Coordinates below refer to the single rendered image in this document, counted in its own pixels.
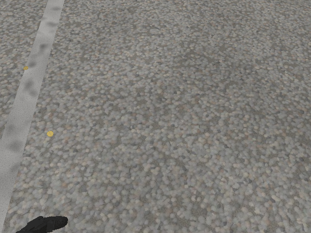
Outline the robot left hand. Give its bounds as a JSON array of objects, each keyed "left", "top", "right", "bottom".
[{"left": 16, "top": 216, "right": 68, "bottom": 233}]

